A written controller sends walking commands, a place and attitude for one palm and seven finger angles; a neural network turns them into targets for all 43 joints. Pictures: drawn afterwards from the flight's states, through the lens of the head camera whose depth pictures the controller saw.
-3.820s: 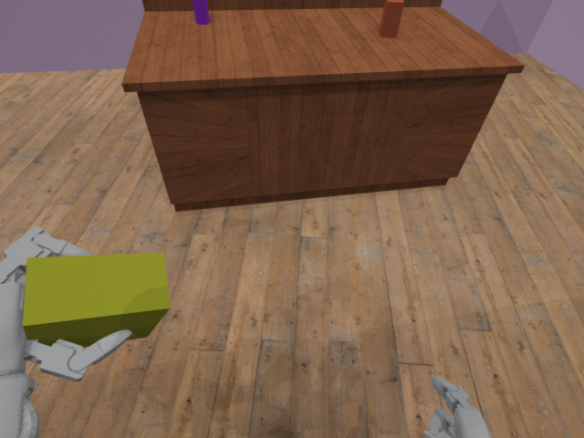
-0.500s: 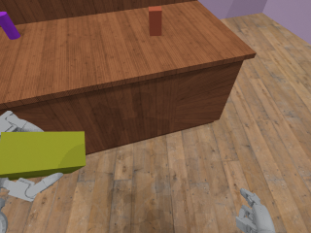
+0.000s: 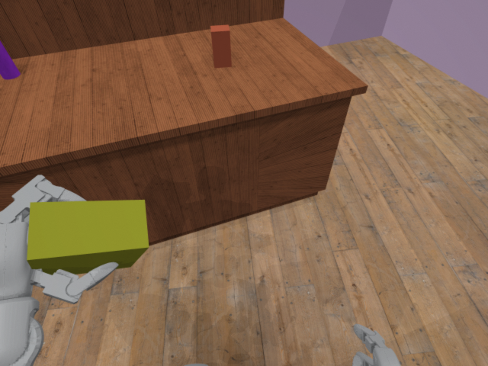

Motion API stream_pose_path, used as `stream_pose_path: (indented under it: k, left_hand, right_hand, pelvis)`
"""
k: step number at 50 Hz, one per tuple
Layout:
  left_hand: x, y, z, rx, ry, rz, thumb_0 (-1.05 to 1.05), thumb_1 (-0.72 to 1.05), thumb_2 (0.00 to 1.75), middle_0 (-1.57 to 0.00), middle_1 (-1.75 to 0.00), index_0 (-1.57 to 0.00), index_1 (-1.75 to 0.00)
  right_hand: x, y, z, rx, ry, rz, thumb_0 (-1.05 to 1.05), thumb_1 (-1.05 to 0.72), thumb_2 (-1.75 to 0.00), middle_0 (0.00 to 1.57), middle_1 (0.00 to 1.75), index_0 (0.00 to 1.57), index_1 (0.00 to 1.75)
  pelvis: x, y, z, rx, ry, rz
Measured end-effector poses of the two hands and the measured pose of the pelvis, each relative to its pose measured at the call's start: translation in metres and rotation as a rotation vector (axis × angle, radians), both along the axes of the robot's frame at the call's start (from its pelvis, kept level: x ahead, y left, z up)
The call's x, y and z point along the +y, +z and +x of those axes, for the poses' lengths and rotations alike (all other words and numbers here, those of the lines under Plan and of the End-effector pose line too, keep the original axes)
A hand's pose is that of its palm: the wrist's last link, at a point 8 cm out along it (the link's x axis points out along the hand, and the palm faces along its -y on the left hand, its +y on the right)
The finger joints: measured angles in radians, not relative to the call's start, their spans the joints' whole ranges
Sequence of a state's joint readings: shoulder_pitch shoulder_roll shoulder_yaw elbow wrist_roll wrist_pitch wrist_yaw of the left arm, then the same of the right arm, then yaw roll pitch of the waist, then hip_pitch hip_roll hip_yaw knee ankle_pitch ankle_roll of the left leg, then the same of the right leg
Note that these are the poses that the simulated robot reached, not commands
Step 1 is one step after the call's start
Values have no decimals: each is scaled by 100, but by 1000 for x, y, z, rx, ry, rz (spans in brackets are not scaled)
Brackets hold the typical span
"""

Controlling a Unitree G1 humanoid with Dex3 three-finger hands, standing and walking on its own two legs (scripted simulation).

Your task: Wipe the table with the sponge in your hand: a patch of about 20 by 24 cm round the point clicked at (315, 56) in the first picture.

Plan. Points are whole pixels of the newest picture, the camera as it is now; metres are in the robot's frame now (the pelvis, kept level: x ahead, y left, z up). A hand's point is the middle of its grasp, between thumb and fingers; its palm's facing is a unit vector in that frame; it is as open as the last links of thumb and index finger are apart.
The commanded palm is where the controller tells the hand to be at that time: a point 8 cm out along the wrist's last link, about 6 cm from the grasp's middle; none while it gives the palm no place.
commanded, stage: take the last steps up to it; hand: left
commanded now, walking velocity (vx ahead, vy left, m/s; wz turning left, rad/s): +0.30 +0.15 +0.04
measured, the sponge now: (105, 239) +0.24 +0.19 +0.15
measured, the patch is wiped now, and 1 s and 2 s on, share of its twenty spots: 0.00 0.00 0.00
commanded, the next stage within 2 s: none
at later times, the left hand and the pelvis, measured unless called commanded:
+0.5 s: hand (31, 222) +0.25 +0.28 +0.18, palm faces +0.44 -0.79 -0.43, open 10.3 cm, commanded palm +0.20 +0.32 +0.18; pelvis +0.04 +0.04 +0.00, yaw +0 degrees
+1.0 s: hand (39, 158) +0.36 +0.33 +0.18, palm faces +0.41 -0.81 -0.43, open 10.3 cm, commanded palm +0.30 +0.37 +0.18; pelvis +0.14 +0.09 +0.00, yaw +0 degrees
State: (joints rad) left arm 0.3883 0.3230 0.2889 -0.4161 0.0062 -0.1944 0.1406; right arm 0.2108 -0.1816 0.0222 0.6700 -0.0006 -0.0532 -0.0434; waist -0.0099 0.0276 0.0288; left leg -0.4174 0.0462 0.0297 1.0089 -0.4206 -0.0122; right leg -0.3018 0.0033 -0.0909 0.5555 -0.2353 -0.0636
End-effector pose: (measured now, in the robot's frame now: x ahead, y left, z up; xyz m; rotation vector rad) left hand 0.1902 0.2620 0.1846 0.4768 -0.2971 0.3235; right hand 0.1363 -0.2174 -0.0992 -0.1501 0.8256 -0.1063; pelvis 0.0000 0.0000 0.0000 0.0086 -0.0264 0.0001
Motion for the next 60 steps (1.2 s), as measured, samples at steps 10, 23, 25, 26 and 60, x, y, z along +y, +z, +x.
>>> stream_pose_path:
  k: [10, 23, 25, 26, 60]
  left_hand:
    - [32, 9, -18, 71, 28, 79, -1, -50, 101, -70, -137, -71, -137]
    - [62, 5, 9, -13, 86, 22, -1, -50, 101, -70, -137, -71, -137]
    - [55, 7, 17, -11, 76, 39, -1, -50, 101, -70, -137, -71, -137]
    - [51, 8, 21, -11, 70, 54, -1, -50, 101, -70, -137, -71, -137]
    - [88, 15, 174, 10, -17, 70, -1, -50, 101, -70, -137, -71, -137]
  right_hand:
    - [-26, 24, -9, 37, -48, -129, 1, -90, -90, 20, 29, 20, 30]
    - [45, 19, 44, -96, -2, -12, 1, -90, -90, 20, 29, 20, 30]
    - [53, 12, 53, -99, 17, 23, 1, -90, -90, 20, 30, 20, 30]
    - [55, 8, 57, -99, 25, 37, 1, -90, -90, 20, 30, 20, 30]
    - [104, 16, 194, -73, -7, 37, 1, -90, -90, 21, 30, 20, 30]
  pelvis:
    - [16, 12, 5, 40, 12, 25]
    - [40, 5, 35, -2, 10, -3]
    - [37, 2, 41, -1, 6, -2]
    - [35, -1, 44, 0, 7, 1]
    - [84, 6, 184, 36, -26, -16]
